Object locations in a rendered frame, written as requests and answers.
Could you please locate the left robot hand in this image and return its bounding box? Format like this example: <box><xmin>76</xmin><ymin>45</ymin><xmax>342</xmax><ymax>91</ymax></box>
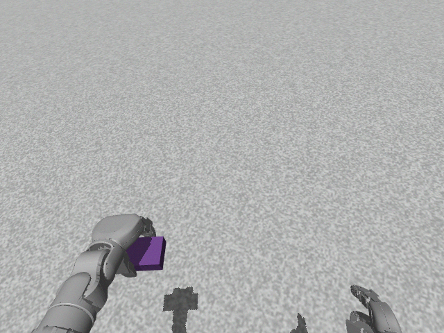
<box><xmin>92</xmin><ymin>214</ymin><xmax>156</xmax><ymax>278</ymax></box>

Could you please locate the small box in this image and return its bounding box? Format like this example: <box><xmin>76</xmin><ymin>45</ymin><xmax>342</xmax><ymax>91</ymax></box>
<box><xmin>126</xmin><ymin>237</ymin><xmax>166</xmax><ymax>271</ymax></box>

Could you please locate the left robot arm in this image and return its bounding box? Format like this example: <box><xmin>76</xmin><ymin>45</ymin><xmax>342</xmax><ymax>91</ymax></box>
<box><xmin>31</xmin><ymin>239</ymin><xmax>123</xmax><ymax>333</ymax></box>

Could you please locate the right robot hand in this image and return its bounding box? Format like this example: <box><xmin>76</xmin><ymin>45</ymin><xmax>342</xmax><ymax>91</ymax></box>
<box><xmin>345</xmin><ymin>285</ymin><xmax>402</xmax><ymax>333</ymax></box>

